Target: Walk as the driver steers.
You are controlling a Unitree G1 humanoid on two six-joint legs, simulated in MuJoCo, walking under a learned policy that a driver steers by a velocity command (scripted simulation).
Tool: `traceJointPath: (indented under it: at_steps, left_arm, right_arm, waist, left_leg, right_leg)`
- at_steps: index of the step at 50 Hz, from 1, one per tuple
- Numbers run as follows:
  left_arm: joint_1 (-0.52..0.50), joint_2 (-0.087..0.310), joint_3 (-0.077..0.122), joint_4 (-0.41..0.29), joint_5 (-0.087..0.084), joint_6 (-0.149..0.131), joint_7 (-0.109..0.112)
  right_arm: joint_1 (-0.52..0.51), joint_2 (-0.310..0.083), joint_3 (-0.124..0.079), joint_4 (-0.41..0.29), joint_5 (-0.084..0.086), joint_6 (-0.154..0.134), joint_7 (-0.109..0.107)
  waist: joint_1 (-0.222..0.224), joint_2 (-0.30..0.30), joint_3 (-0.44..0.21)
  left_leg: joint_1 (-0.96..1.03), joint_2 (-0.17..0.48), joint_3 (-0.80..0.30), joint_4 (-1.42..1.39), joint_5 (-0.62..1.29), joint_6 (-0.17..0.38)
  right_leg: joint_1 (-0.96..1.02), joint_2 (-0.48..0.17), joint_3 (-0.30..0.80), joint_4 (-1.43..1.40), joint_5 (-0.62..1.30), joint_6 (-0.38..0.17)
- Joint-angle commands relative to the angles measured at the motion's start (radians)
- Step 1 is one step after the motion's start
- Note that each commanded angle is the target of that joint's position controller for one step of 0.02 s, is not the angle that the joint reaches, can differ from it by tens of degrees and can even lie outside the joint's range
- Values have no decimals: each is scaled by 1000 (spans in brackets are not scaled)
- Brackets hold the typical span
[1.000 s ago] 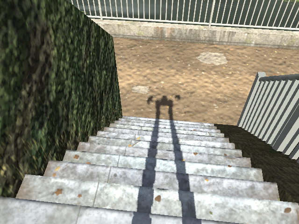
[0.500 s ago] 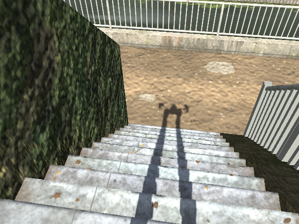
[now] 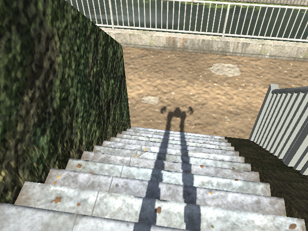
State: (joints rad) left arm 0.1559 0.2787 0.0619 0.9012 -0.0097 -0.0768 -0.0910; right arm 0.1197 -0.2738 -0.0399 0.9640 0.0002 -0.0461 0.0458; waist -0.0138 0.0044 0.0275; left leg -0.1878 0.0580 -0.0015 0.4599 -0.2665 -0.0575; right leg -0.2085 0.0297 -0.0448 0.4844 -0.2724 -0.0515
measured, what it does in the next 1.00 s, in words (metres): stands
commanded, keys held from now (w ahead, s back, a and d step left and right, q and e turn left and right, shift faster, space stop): no key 1.00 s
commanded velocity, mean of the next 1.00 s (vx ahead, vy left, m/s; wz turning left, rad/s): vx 0.00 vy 0.00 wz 0.00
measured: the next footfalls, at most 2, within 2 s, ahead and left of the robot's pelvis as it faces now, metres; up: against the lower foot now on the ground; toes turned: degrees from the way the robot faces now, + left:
left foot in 1.36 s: +0.10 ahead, +0.16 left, +0.00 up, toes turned +3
right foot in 1.78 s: +0.40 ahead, -0.04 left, +0.00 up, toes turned -1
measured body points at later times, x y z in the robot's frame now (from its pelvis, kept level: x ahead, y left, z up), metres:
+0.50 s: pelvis +0.01 +0.00 +0.00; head +0.02 -0.01 +0.45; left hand +0.11 +0.27 -0.12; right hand +0.10 -0.28 -0.14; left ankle -0.01 +0.16 -0.74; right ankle -0.01 -0.09 -0.74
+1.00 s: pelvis +0.01 +0.00 +0.00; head +0.02 +0.00 +0.45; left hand +0.08 +0.28 -0.14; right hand +0.08 -0.27 -0.14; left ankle -0.01 +0.16 -0.74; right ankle -0.01 -0.09 -0.74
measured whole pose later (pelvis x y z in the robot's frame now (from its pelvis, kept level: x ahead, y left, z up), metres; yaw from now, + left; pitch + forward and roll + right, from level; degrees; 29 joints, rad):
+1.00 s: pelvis +0.01 +0.00 +0.00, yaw -1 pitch -1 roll +0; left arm 0.22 0.28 0.06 1.02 -0.01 -0.06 -0.09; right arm 0.12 -0.29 -0.03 1.13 0.00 -0.04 0.04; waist -0.01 0.01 0.03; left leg -0.16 0.07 0.02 0.47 -0.30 -0.05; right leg -0.17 0.04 -0.03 0.46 -0.28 -0.05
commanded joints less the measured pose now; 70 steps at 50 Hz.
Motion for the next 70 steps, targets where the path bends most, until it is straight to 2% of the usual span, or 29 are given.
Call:
traceJointPath:
  at_steps: [1, 26, 53, 54, 55, 56, 57, 58, 59, 60, 61, 62, 63, 64, 65, 66, 67, 68, 69, 70]
  left_arm:
    - [-22, 134, 30, -46, -1, -11, 3]
    - [28, 150, 32, 36, 2, -1, 2]
    - [103, 133, 20, 99, 1, 4, 3]
    - [128, 129, 20, 109, 2, 7, 5]
    - [163, 158, 34, 116, 13, 11, 14]
    - [198, 195, 51, 122, 31, 13, 27]
    - [246, 199, 58, 130, 47, 9, 42]
    - [290, 174, 55, 136, 54, 1, 61]
    - [301, 129, 40, 134, 50, -1, 82]
    - [300, 89, 24, 124, 50, -4, 99]
    - [271, 81, 18, 105, 51, -9, 115]
    - [225, 91, 17, 86, 48, -9, 124]
    - [156, 111, 19, 60, 42, -6, 128]
    - [119, 136, 23, 48, 40, 3, 125]
    - [111, 154, 26, 48, 51, 15, 114]
    - [112, 158, 25, 52, 69, 24, 100]
    - [123, 145, 22, 64, 89, 26, 87]
    - [158, 92, 12, 86, 105, 18, 73]
    - [102, -5, -8, 31, 96, -3, 51]
    - [36, -17, -6, 14, 78, -27, 51]
  right_arm:
    - [-23, -124, -24, -29, 0, -9, -4]
    - [-38, -142, -14, 82, -2, -2, -8]
    - [-2, -141, -10, 135, -2, -1, -6]
    - [24, -138, -10, 146, -4, 3, -7]
    - [37, -159, -19, 147, -15, 7, -13]
    - [34, -182, -32, 135, -32, 8, -24]
    - [9, -173, -37, 118, -48, 4, -36]
    - [-22, -134, -32, 98, -58, -4, -46]
    - [-54, -86, -20, 79, -67, -15, -55]
    - [-73, -63, -15, 63, -72, -25, -62]
    - [-69, -60, -15, 49, -71, -33, -63]
    - [-34, -65, -20, 51, -71, -38, -58]
    - [14, -74, -26, 62, -71, -40, -52]
    - [57, -73, -31, 86, -63, -45, -41]
    - [88, -58, -29, 104, -54, -55, -29]
    - [126, -46, -24, 113, -48, -66, -20]
    - [196, -55, -27, 121, -45, -78, -17]
    - [334, -99, -38, 148, -59, -92, -24]
    - [558, -201, -56, 174, -77, -98, -38]
    - [595, -173, -39, 185, -105, -101, -33]
  waist:
    - [-5, -1, -55]
    - [-1, -1, -45]
    - [0, 4, -24]
    - [1, 1, -20]
    - [14, -12, 10]
    - [34, -41, 45]
    - [59, -80, 79]
    - [82, -125, 94]
    - [92, -141, 119]
    - [96, -134, 109]
    - [86, -124, 88]
    - [58, -113, 80]
    - [14, -87, 91]
    - [-16, -68, 99]
    - [-30, -62, 109]
    - [-40, -65, 103]
    - [-68, -48, 71]
    - [-111, 39, 18]
    - [-177, 260, -38]
    - [-202, 184, 100]
  left_leg:
    - [-31, 4, 10, -61, 128, 36]
    - [-31, 9, 31, -65, 146, 34]
    - [-41, 9, 41, -42, 146, 37]
    - [-41, 10, 39, -57, 69, 40]
    - [-70, 0, 43, -51, -64, 55]
    - [-119, -6, 39, -22, -211, 74]
    - [-204, -7, 31, 38, -252, 88]
    - [-296, -9, 36, 118, -209, 93]
    - [-358, 12, 19, 172, -165, 107]
    - [-368, 33, -17, 249, -192, 118]
    - [-351, 36, -23, 290, -246, 127]
    - [-277, 29, -5, 270, -272, 136]
    - [-148, 9, 33, 189, -242, 142]
    - [-20, -26, 83, 93, -120, 137]
    - [90, -58, 113, 15, 20, 130]
    - [183, -78, 106, -12, 48, 127]
    - [268, -68, 82, -23, 56, 130]
    - [372, 24, -47, -68, 61, 171]
    - [562, 289, -543, -225, 79, 390]
    - [538, 372, -683, -331, 10, 446]
  right_leg:
    - [69, -74, 90, -91, 229, -24]
    - [115, -63, 91, -97, 294, -22]
    - [95, -50, 85, -83, 275, -11]
    - [96, -54, 93, -109, 173, -15]
    - [89, -63, 114, -145, -31, -41]
    - [79, -98, 173, -195, -266, -90]
    - [103, -175, 288, -256, -408, -151]
    - [171, -280, 423, -316, -458, -215]
    - [201, -369, 508, -357, -430, -255]
    - [205, -405, 534, -378, -357, -266]
    - [208, -395, 496, -392, -303, -249]
    - [169, -355, 421, -403, -283, -215]
    - [84, -296, 324, -398, -277, -177]
    - [6, -241, 245, -376, -275, -162]
    - [-64, -216, 203, -347, -272, -168]
    - [-123, -207, 190, -303, -249, -177]
    - [-155, -189, 173, -204, -194, -178]
    - [-210, -121, 125, 23, -155, -136]
    - [-484, 43, 67, 370, -277, -42]
    - [-699, 38, 277, 574, -280, -66]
